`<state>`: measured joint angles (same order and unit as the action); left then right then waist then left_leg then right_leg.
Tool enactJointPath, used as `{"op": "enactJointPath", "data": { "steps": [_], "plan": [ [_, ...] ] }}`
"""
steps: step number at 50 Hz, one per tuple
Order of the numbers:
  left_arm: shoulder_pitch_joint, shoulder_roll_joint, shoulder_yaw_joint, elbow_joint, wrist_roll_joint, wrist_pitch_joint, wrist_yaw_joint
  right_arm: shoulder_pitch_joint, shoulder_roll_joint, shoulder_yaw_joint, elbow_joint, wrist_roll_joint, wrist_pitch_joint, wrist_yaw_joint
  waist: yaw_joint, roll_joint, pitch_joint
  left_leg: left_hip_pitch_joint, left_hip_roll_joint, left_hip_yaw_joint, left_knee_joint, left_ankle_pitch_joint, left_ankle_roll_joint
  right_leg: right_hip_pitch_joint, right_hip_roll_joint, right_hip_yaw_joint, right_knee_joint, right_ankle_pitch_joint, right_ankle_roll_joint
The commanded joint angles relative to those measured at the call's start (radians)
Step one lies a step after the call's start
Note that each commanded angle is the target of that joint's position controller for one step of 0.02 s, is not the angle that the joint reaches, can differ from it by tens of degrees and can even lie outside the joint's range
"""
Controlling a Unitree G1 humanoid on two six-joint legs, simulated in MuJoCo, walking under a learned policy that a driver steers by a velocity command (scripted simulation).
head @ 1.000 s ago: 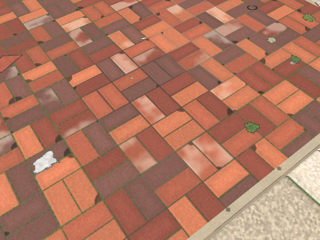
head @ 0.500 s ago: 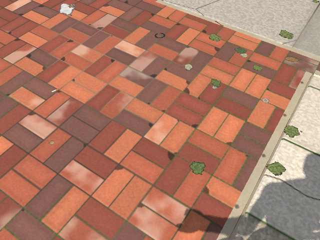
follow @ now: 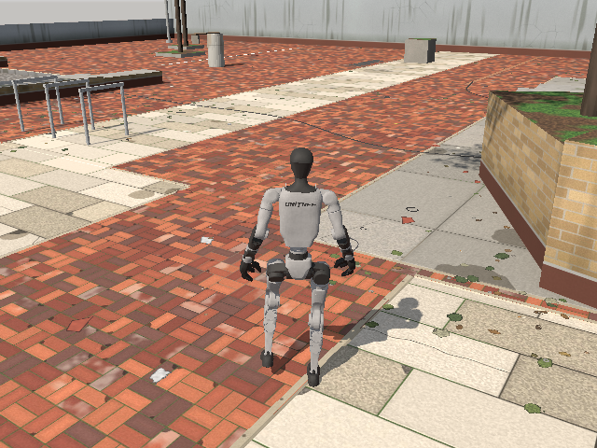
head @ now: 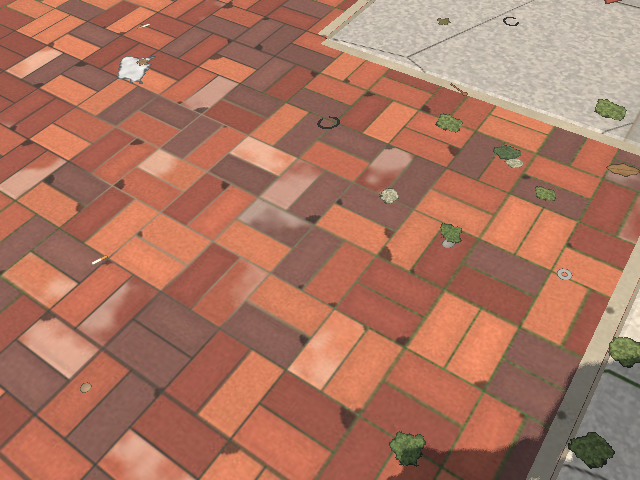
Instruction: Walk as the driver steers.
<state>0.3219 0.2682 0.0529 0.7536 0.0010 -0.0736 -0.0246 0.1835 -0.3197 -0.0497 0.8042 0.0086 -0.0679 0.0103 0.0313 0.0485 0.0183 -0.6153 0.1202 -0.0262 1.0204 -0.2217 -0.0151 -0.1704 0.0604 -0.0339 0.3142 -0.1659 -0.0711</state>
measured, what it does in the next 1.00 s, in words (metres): walks ahead: left foot, then right foot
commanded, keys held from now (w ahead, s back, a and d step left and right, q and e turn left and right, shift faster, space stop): w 1.00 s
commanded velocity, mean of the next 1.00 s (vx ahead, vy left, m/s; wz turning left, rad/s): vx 0.50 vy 0.00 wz -0.01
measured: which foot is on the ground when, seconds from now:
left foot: up 0.00-0.28, down 0.30-0.84, up 0.86-1.00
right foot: down 0.00-0.30, up 0.32-0.80, down 0.82-1.00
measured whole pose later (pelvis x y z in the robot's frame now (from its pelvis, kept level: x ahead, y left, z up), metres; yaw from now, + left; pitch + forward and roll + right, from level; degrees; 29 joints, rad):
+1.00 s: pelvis +0.56 +0.00 +0.00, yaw +0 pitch +1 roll +0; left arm 0.23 0.26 0.05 0.83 0.00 -0.08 -0.03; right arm 0.25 -0.31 -0.05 0.87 0.02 -0.08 0.00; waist 0.01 0.04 0.03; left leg -0.48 0.07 -0.02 1.11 -0.33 0.03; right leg -0.26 0.05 -0.05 0.39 -0.15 -0.07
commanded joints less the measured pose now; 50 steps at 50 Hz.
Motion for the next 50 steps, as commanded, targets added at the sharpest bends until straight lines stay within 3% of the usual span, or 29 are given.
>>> {"op": "enactJointPath", "data": {
  "steps": [1, 5, 9, 12, 13, 14, 15, 16, 17, 18, 19, 20, 21, 23, 26, 31, 36, 39, 40, 41, 42, 43, 44, 45, 46, 47, 48, 50],
  "plan": [
    [-0.049, 0.145, 0.036, -0.051, -0.002, -0.025, 0.012, -0.014, -0.037, -0.006, -0.057, -0.009, 0.0, -0.001, -0.03, -0.1, 0.006, -0.068, 0.026, -0.026, -0.138, 0.156, -0.019, 0.023, -0.26, 0.186, -0.185, 0.215, -0.174],
    [0.015, 0.174, 0.041, -0.007, -0.011, -0.017, 0.023, -0.154, -0.014, 0.007, -0.09, -0.001, -0.014, 0.017, 0.022, -0.097, 0.039, -0.01, -0.018, 0.009, -0.372, 0.329, -0.011, 0.034, -0.24, 0.119, -0.194, 0.178, -0.14],
    [0.077, 0.187, 0.046, 0.046, -0.02, -0.001, 0.027, -0.242, -0.03, 0.008, -0.129, 0.006, -0.022, 0.037, 0.042, -0.098, 0.062, -0.032, -0.038, 0.0, -0.474, 0.29, 0.024, 0.162, -0.295, 0.132, -0.142, 0.196, -0.126],
    [0.074, 0.201, 0.052, 0.068, -0.021, 0.016, 0.034, -0.208, -0.057, -0.001, -0.129, 0.003, -0.028, 0.046, 0.007, -0.12, 0.032, 0.039, -0.066, 0.021, -0.513, 0.177, 0.065, 0.244, -0.319, 0.136, -0.057, 0.358, -0.097],
    [0.056, 0.209, 0.053, 0.068, -0.02, 0.022, 0.037, -0.14, -0.077, -0.012, -0.113, 0.001, -0.029, 0.043, -0.035, -0.131, -0.012, 0.146, -0.098, 0.052, -0.529, 0.156, 0.084, 0.247, -0.301, 0.119, 0.025, 0.52, -0.082],
    [0.049, 0.194, 0.046, 0.067, -0.016, 0.028, 0.039, 0.001, -0.117, -0.035, -0.069, -0.001, -0.028, 0.035, -0.103, -0.116, -0.103, 0.347, -0.123, 0.076, -0.538, 0.173, 0.113, 0.207, -0.25, 0.08, 0.194, 0.626, -0.056],
    [0.062, 0.153, 0.026, 0.047, 0.003, 0.028, 0.044, 0.176, -0.183, -0.056, -0.033, -0.009, -0.025, 0.024, -0.164, -0.035, -0.251, 0.652, 0.02, -0.078, -0.491, 0.228, 0.17, 0.024, -0.195, 0.04, 0.477, 0.415, -0.021],
    [0.195, 0.028, -0.01, 0.032, 0.001, 0.007, 0.031, 0.239, -0.264, -0.074, -0.013, -0.012, -0.018, 0.024, -0.102, 0.235, -0.377, 1.002, 0.251, -0.569, -0.59, 0.007, 0.342, -0.396, -0.003, 0.032, 0.848, -0.222, 0.057],
    [0.141, 0.113, 0.006, 0.049, -0.015, -0.015, 0.026, 0.242, -0.164, -0.049, -0.015, 0.007, -0.016, 0.025, -0.145, 0.178, -0.389, 1.012, 0.257, -0.708, -0.7, -0.145, 0.342, -0.519, -0.02, 0.169, 0.976, -0.412, 0.052],
    [0.045, 0.171, 0.023, 0.019, -0.042, -0.029, 0.02, 0.17, -0.129, -0.036, -0.026, 0.005, -0.018, 0.021, -0.14, 0.12, -0.229, 0.892, 0.228, -0.565, -0.722, -0.147, 0.295, -0.594, -0.073, 0.159, 1.0, -0.345, 0.039],
    [-0.021, 0.163, 0.019, 0.003, -0.042, -0.034, 0.024, 0.107, -0.11, -0.031, -0.038, -0.003, -0.018, 0.018, -0.116, 0.037, -0.146, 0.754, 0.191, -0.45, -0.739, -0.069, 0.269, -0.577, -0.125, 0.127, 0.957, -0.255, 0.034],
    [-0.057, 0.154, 0.022, -0.004, -0.025, -0.033, 0.028, 0.06, -0.085, -0.024, -0.041, -0.011, -0.02, 0.02, -0.089, 0.004, -0.076, 0.627, 0.157, -0.368, -0.766, 0.038, 0.26, -0.545, -0.156, 0.113, 0.891, -0.197, 0.039],
    [-0.04, 0.146, 0.026, 0.001, -0.016, -0.024, 0.029, 0.036, -0.061, -0.016, -0.045, -0.023, -0.025, 0.02, -0.055, 0.024, -0.065, 0.552, 0.131, -0.312, -0.791, 0.113, 0.25, -0.48, -0.183, 0.122, 0.851, -0.154, 0.04],
    [-0.005, 0.105, 0.02, 0.015, -0.013, -0.004, 0.03, 0.031, -0.062, -0.017, -0.037, -0.017, -0.034, 0.022, -0.026, 0.033, -0.06, 0.481, 0.114, -0.249, -0.84, 0.181, 0.263, -0.42, -0.193, 0.113, 0.794, -0.13, 0.053],
    [-0.081, 0.084, 0.013, -0.01, -0.003, 0.011, 0.034, 0.054, -0.098, -0.027, -0.013, -0.01, -0.039, 0.012, -0.029, 0.011, -0.011, 0.447, 0.108, -0.171, -0.893, 0.239, 0.273, -0.474, -0.206, 0.099, 0.659, -0.026, 0.084],
    [-0.247, 0.056, -0.001, -0.044, -0.007, -0.004, 0.018, 0.117, -0.123, -0.032, 0.022, 0.001, -0.026, -0.004, -0.084, 0.005, 0.024, 0.464, 0.054, -0.049, -0.909, 0.241, 0.22, -0.435, -0.168, 0.059, 0.348, 0.242, 0.09],
    [-0.37, 0.071, -0.002, -0.087, -0.018, -0.016, -0.007, 0.197, -0.138, -0.038, 0.072, 0.011, -0.002, -0.008, -0.117, 0.011, 0.054, 0.606, 0.117, -0.063, -0.854, 0.246, 0.208, -0.449, -0.14, 0.057, 0.218, 0.212, 0.063],
    [-0.321, 0.105, 0.01, -0.08, -0.016, -0.022, -0.016, 0.181, -0.156, -0.047, 0.081, 0.014, 0.013, -0.015, -0.068, 0.034, 0.021, 0.677, 0.142, -0.068, -0.758, 0.416, 0.181, -0.357, -0.112, 0.038, 0.177, 0.103, 0.022],
    [-0.229, 0.129, 0.025, -0.052, -0.013, -0.023, -0.014, 0.159, -0.156, -0.046, 0.078, 0.016, 0.018, -0.018, -0.011, 0.034, -0.033, 0.667, 0.114, -0.038, -0.65, 0.569, 0.162, -0.222, -0.082, 0.008, 0.149, 0.099, -0.001],
    [-0.071, 0.179, 0.051, -0.002, -0.009, -0.022, -0.005, 0.162, -0.127, -0.034, 0.072, 0.008, 0.022, -0.02, 0.055, 0.012, -0.141, 0.591, 0.058, 0.003, -0.458, 0.599, 0.132, 0.016, -0.087, 0.012, 0.159, 0.117, -0.034],
    [0.105, 0.257, 0.07, 0.028, -0.001, -0.016, 0.006, 0.18, -0.068, -0.009, 0.044, -0.022, 0.019, -0.023, 0.104, -0.137, -0.299, 0.38, -0.014, 0.054, -0.125, 0.282, 0.092, 0.313, -0.291, 0.253, 0.189, 0.145, -0.102],
    [0.118, 0.3, 0.076, 0.047, -0.004, -0.012, -0.002, 0.295, 0.031, 0.017, 0.037, -0.007, -0.004, -0.012, 0.031, -0.386, -0.384, 0.003, -0.189, 0.006, 0.156, -0.347, 0.043, 0.568, -0.455, 0.711, 0.049, -0.101, -0.254],
    [0.09, 0.195, 0.05, 0.033, -0.016, -0.014, -0.004, 0.215, -0.088, -0.008, 0.045, 0.015, -0.023, -0.006, 0.073, -0.245, -0.306, -0.111, -0.127, -0.096, 0.251, -0.361, 0.055, 0.515, -0.426, 0.707, -0.009, -0.24, -0.218],
    [0.018, 0.161, 0.037, 0.023, -0.014, -0.016, 0.0, 0.124, -0.124, -0.019, 0.016, 0.034, -0.037, -0.001, 0.063, -0.197, -0.174, -0.155, -0.079, -0.075, 0.244, -0.261, 0.07, 0.39, -0.393, 0.564, -0.03, -0.2, -0.178],
    [-0.046, 0.147, 0.032, 0.013, -0.006, -0.017, -0.001, 0.084, -0.111, -0.018, 0.012, 0.029, -0.04, -0.006, 0.033, -0.118, -0.111, -0.118, -0.032, -0.05, 0.202, -0.169, 0.066, 0.263, -0.355, 0.466, -0.054, -0.094, -0.161],
    [-0.088, 0.121, 0.025, 0.009, 0.0, -0.019, -0.002, 0.065, -0.103, -0.022, 0.01, 0.013, -0.037, -0.008, 0.01, -0.104, -0.06, -0.086, -0.005, -0.045, 0.145, -0.112, 0.057, 0.167, -0.322, 0.394, -0.083, -0.002, -0.156],
    [-0.108, 0.106, 0.019, 0.01, 0.01, -0.022, -0.002, 0.085, -0.088, -0.023, 0.015, 0.009, -0.028, -0.007, -0.02, -0.128, -0.057, -0.027, 0.016, -0.053, 0.119, -0.073, 0.05, 0.106, -0.302, 0.347, -0.109, 0.059, -0.151],
    [-0.107, 0.108, 0.021, 0.024, 0.003, -0.032, -0.003, 0.106, -0.052, -0.018, 0.022, 0.006, -0.008, -0.009, -0.043, -0.129, -0.048, 0.012, 0.025, -0.042, 0.068, -0.047, 0.032, 0.046, -0.286, 0.282, -0.152, 0.134, -0.165]
  ]
}}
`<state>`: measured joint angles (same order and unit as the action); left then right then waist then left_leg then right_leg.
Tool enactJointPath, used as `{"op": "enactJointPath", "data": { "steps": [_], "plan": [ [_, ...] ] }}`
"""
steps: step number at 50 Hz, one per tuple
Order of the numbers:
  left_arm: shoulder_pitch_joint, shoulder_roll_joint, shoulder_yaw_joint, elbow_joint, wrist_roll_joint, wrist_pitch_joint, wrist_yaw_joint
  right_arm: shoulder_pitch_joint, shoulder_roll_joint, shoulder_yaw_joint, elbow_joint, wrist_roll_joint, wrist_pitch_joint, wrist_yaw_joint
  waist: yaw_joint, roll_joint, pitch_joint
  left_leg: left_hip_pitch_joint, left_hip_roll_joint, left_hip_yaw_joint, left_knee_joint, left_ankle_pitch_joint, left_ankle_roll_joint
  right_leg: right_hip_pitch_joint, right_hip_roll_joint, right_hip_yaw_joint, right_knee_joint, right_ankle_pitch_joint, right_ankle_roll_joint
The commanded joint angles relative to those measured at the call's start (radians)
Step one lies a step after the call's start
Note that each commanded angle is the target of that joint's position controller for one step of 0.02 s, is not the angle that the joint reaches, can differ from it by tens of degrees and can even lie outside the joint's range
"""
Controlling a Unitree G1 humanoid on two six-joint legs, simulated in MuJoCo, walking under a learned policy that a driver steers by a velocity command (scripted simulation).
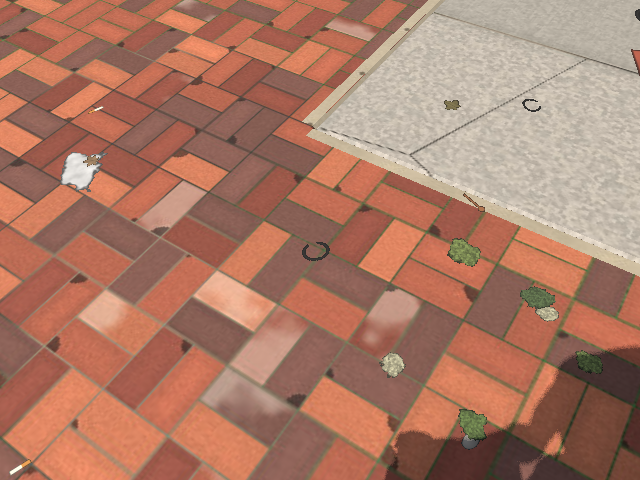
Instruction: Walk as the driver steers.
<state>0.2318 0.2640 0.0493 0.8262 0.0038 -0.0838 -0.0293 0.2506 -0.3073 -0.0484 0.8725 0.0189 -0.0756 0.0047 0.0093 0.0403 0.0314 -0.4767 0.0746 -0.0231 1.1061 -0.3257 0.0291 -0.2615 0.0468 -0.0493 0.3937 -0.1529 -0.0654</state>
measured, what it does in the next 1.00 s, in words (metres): walks ahead: left foot, then right foot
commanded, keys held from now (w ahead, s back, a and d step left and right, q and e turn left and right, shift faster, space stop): w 0.68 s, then w+q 0.20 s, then no key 0.12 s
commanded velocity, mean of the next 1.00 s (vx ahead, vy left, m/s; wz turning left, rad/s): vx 0.49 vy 0.00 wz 0.07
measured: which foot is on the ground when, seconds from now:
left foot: up 0.00-0.34, down 0.36-0.92, up 0.94-1.00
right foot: down 0.00-0.36, up 0.38-0.88, down 0.90-1.00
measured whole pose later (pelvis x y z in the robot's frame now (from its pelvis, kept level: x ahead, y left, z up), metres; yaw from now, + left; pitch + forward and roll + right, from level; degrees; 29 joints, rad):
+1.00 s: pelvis +0.55 +0.02 -0.01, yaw +6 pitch +2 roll +0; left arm 0.06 0.25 0.05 0.84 0.01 -0.10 -0.02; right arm 0.34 -0.28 -0.06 0.94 0.02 -0.05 -0.02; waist -0.03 0.03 0.05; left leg -0.32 -0.02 -0.07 1.10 -0.51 0.00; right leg -0.40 -0.01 -0.04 0.50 -0.13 -0.02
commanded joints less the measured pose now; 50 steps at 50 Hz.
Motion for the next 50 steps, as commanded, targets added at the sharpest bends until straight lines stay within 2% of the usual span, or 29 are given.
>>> {"op": "enactJointPath", "data": {
  "steps": [1, 4, 8, 11, 13, 16, 17, 18, 19, 20, 21, 22, 23, 24, 25, 26, 28, 31, 34, 39, 42, 43, 44, 45, 46, 47, 48, 49, 50],
  "plan": [
    [-0.011, 0.125, 0.028, -0.04, -0.002, -0.026, 0.004, 0.021, -0.057, -0.017, -0.053, -0.008, 0.007, -0.005, -0.023, -0.112, -0.045, -0.142, 0.075, -0.04, -0.052, 0.083, -0.023, 0.12, -0.271, 0.269, -0.25, 0.148, -0.177],
    [0.025, 0.151, 0.034, -0.011, -0.004, -0.022, 0.018, -0.076, -0.048, -0.015, -0.086, -0.017, 0.01, -0.006, -0.003, -0.09, -0.007, -0.202, 0.075, -0.032, -0.218, 0.232, -0.049, 0.126, -0.256, 0.201, -0.279, 0.196, -0.172],
    [0.083, 0.167, 0.035, 0.026, -0.013, -0.014, 0.028, -0.21, -0.02, -0.002, -0.119, -0.012, -0.001, 0.008, 0.043, -0.091, 0.022, -0.143, 0.033, 0.011, -0.457, 0.418, -0.046, 0.132, -0.218, 0.116, -0.289, 0.187, -0.136],
    [0.143, 0.174, 0.038, 0.066, -0.019, -0.001, 0.03, -0.292, -0.023, 0.001, -0.148, -0.004, -0.007, 0.021, 0.07, -0.088, 0.043, -0.154, 0.015, 0.013, -0.541, 0.423, -0.033, 0.218, -0.254, 0.119, -0.264, 0.184, -0.134],
    [0.156, 0.179, 0.041, 0.084, -0.023, 0.01, 0.034, -0.321, -0.034, 0.0, -0.167, -0.002, -0.012, 0.032, 0.066, -0.094, 0.049, -0.173, 0.009, 0.003, -0.578, 0.37, -0.01, 0.296, -0.289, 0.129, -0.224, 0.226, -0.123],
    [0.133, 0.199, 0.05, 0.092, -0.023, 0.027, 0.041, -0.252, -0.072, -0.015, -0.157, -0.003, -0.018, 0.041, 0.009, -0.12, 0.0, -0.052, -0.029, 0.032, -0.608, 0.261, 0.032, 0.359, -0.306, 0.127, -0.115, 0.449, -0.094],
    [0.111, 0.198, 0.049, 0.089, -0.023, 0.033, 0.043, -0.146, -0.098, -0.031, -0.125, -0.006, -0.019, 0.037, -0.052, -0.12, -0.063, 0.102, -0.062, 0.065, -0.631, 0.263, 0.056, 0.342, -0.274, 0.096, 0.008, 0.599, -0.075],
    [0.113, 0.171, 0.037, 0.081, -0.015, 0.037, 0.045, 0.02, -0.148, -0.056, -0.075, -0.01, -0.017, 0.028, -0.119, -0.094, -0.176, 0.356, -0.042, 0.045, -0.61, 0.29, 0.089, 0.24, -0.219, 0.058, 0.211, 0.581, -0.045],
    [0.2, 0.082, 0.007, 0.054, 0.0, 0.025, 0.039, 0.157, -0.245, -0.079, -0.052, -0.03, -0.013, 0.02, -0.115, 0.084, -0.343, 0.761, 0.205, -0.309, -0.596, 0.246, 0.216, -0.109, -0.105, 0.01, 0.588, 0.233, 0.016],
    [0.242, 0.035, -0.01, 0.073, -0.003, 0.002, 0.031, 0.193, -0.222, -0.072, -0.035, -0.016, -0.007, 0.025, -0.107, 0.231, -0.428, 0.899, 0.316, -0.672, -0.756, 0.065, 0.304, -0.347, 0.021, 0.108, 0.801, -0.43, 0.042],
    [0.148, 0.144, 0.018, 0.059, -0.032, -0.016, 0.023, 0.144, -0.149, -0.049, -0.042, -0.006, -0.009, 0.024, -0.122, 0.141, -0.304, 0.813, 0.285, -0.612, -0.798, -0.056, 0.257, -0.459, -0.043, 0.175, 0.894, -0.421, 0.024],
    [0.069, 0.165, 0.024, 0.035, -0.048, -0.026, 0.021, 0.061, -0.124, -0.041, -0.058, -0.007, -0.01, 0.021, -0.101, 0.094, -0.175, 0.666, 0.255, -0.482, -0.827, -0.03, 0.221, -0.492, -0.096, 0.143, 0.877, -0.322, 0.01],
    [0.029, 0.158, 0.025, 0.03, -0.039, -0.028, 0.027, -0.003, -0.1, -0.034, -0.069, -0.015, -0.011, 0.021, -0.074, 0.036, -0.1, 0.527, 0.218, -0.384, -0.861, 0.048, 0.205, -0.46, -0.139, 0.119, 0.826, -0.234, 0.013],
    [0.026, 0.147, 0.03, 0.033, -0.027, -0.02, 0.032, -0.043, -0.072, -0.026, -0.074, -0.026, -0.015, 0.024, -0.042, 0.034, -0.055, 0.421, 0.181, -0.309, -0.894, 0.131, 0.191, -0.407, -0.17, 0.12, 0.77, -0.172, 0.017],
    [0.051, 0.126, 0.029, 0.041, -0.023, -0.009, 0.033, -0.059, -0.059, -0.022, -0.073, -0.033, -0.019, 0.026, -0.015, 0.055, -0.055, 0.362, 0.161, -0.266, -0.922, 0.176, 0.187, -0.347, -0.186, 0.125, 0.744, -0.136, 0.023],
    [0.067, 0.102, 0.027, 0.047, -0.02, 0.002, 0.034, -0.059, -0.058, -0.022, -0.068, -0.03, -0.023, 0.027, -0.003, 0.053, -0.054, 0.332, 0.152, -0.235, -0.946, 0.211, 0.194, -0.321, -0.191, 0.121, 0.72, -0.12, 0.031],
    [0.043, 0.086, 0.025, 0.039, -0.014, 0.016, 0.038, -0.042, -0.08, -0.028, -0.051, -0.024, -0.031, 0.023, 0.005, 0.039, -0.031, 0.302, 0.147, -0.177, -0.979, 0.282, 0.207, -0.346, -0.2, 0.112, 0.655, -0.067, 0.05],
    [-0.058, 0.083, 0.025, 0.005, -0.005, 0.015, 0.037, 0.006, -0.104, -0.034, -0.024, -0.022, -0.027, 0.008, -0.016, 0.015, -0.003, 0.332, 0.135, -0.117, -0.997, 0.353, 0.199, -0.417, -0.2, 0.107, 0.485, 0.092, 0.076],
    [-0.157, 0.058, 0.015, -0.019, -0.008, 0.005, 0.026, 0.046, -0.112, -0.033, -0.002, -0.015, -0.02, -0.003, -0.048, 0.017, 0.016, 0.333, 0.098, -0.044, -1.005, 0.358, 0.169, -0.373, -0.168, 0.074, 0.294, 0.243, 0.077],
    [-0.314, 0.064, 0.008, -0.076, -0.017, -0.012, 0.004, 0.152, -0.124, -0.039, 0.05, 0.002, 0.003, -0.012, -0.089, 0.009, 0.055, 0.448, 0.141, -0.098, -0.94, 0.352, 0.171, -0.37, -0.123, 0.082, 0.127, 0.234, 0.075],
    [-0.282, 0.105, 0.02, -0.075, -0.018, -0.027, -0.006, 0.141, -0.141, -0.051, 0.053, 0.005, 0.017, -0.022, -0.046, 0.035, 0.029, 0.501, 0.176, -0.151, -0.859, 0.414, 0.148, -0.28, -0.105, 0.094, 0.075, 0.146, 0.052],
    [-0.223, 0.125, 0.029, -0.061, -0.018, -0.032, -0.004, 0.124, -0.146, -0.054, 0.049, 0.005, 0.022, -0.023, -0.009, 0.048, -0.003, 0.496, 0.167, -0.151, -0.799, 0.505, 0.137, -0.184, -0.087, 0.076, 0.06, 0.113, 0.038],
    [-0.092, 0.163, 0.051, -0.021, -0.015, -0.034, 0.003, 0.113, -0.128, -0.047, 0.043, 0.002, 0.024, -0.022, 0.055, 0.037, -0.085, 0.459, 0.115, -0.121, -0.659, 0.595, 0.111, 0.008, -0.072, 0.058, 0.043, 0.111, 0.011],
    [0.076, 0.225, 0.07, 0.013, 0.009, -0.036, 0.012, 0.104, -0.085, -0.03, 0.018, -0.015, 0.025, -0.023, 0.119, -0.011, -0.234, 0.32, 0.044, -0.069, -0.399, 0.487, 0.069, 0.288, -0.188, 0.152, 0.11, 0.209, -0.045],
    [0.16, 0.313, 0.092, 0.037, 0.019, -0.023, 0.016, 0.248, 0.036, 0.004, 0.01, -0.017, 0.01, -0.019, 0.074, -0.261, -0.395, -0.073, -0.12, 0.015, -0.019, 0.046, -0.021, 0.683, -0.442, 0.532, 0.092, 0.256, -0.205],
    [0.176, 0.224, 0.068, 0.044, 0.008, -0.018, 0.012, 0.244, -0.016, -0.007, 0.031, -0.004, -0.002, -0.019, 0.092, -0.294, -0.451, -0.155, -0.138, -0.109, 0.132, -0.301, -0.033, 0.67, -0.471, 0.697, -0.008, 0.298, -0.236],
    [0.088, 0.168, 0.049, 0.029, 0.001, -0.018, 0.012, 0.172, -0.098, -0.031, 0.013, 0.017, -0.005, -0.021, 0.082, -0.221, -0.296, -0.207, -0.093, -0.128, 0.193, -0.278, -0.028, 0.533, -0.438, 0.539, -0.012, 0.37, -0.199],
    [0.003, 0.132, 0.036, 0.014, 0.003, -0.017, 0.013, 0.116, -0.097, -0.032, 0.003, 0.017, 0.0, -0.027, 0.053, -0.157, -0.212, -0.195, -0.05, -0.091, 0.176, -0.223, -0.03, 0.395, -0.399, 0.406, -0.019, 0.472, -0.177],
    [-0.057, 0.101, 0.026, 0.016, 0.005, -0.017, 0.01, 0.091, -0.085, -0.036, 0.0, 0.006, 0.01, -0.032, 0.025, -0.114, -0.14, -0.161, -0.023, -0.075, 0.119, -0.181, -0.036, 0.261, -0.365, 0.316, -0.044, 0.544, -0.168]
  ]
}}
